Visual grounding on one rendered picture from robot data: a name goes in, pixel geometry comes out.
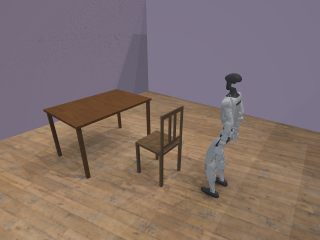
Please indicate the chair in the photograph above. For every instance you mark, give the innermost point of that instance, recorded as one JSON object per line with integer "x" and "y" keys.
{"x": 161, "y": 143}

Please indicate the robot right upper arm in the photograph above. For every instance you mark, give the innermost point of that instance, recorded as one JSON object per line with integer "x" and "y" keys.
{"x": 241, "y": 110}

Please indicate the robot torso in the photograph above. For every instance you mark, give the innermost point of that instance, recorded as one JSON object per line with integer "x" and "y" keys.
{"x": 236, "y": 102}

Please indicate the left robot hand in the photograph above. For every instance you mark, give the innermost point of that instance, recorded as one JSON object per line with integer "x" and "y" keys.
{"x": 218, "y": 151}

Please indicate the robot left forearm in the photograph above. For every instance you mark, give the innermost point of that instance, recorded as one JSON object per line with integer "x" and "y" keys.
{"x": 225, "y": 134}

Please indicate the robot right forearm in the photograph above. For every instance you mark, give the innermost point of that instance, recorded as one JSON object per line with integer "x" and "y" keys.
{"x": 238, "y": 123}

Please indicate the robot left upper arm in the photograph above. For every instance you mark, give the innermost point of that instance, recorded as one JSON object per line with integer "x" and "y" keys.
{"x": 227, "y": 108}

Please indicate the table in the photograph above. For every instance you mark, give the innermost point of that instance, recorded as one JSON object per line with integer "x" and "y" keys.
{"x": 86, "y": 111}

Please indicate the robot right foot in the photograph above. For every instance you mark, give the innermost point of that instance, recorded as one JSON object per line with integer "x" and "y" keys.
{"x": 223, "y": 183}

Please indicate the right robot hand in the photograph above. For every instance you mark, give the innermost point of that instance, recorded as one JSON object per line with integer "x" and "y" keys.
{"x": 236, "y": 135}

